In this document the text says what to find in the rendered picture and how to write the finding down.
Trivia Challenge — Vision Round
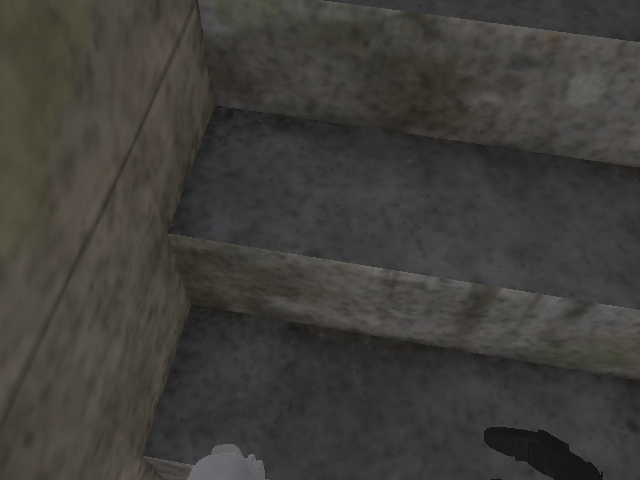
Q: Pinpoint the robot left shin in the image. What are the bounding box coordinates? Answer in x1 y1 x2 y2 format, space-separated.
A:
190 444 244 474

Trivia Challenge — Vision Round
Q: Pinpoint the left robot thigh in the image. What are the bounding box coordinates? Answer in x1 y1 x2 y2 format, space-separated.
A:
187 452 265 480

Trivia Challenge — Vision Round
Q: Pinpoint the right robot hand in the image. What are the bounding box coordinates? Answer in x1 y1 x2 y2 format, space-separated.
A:
484 427 603 480

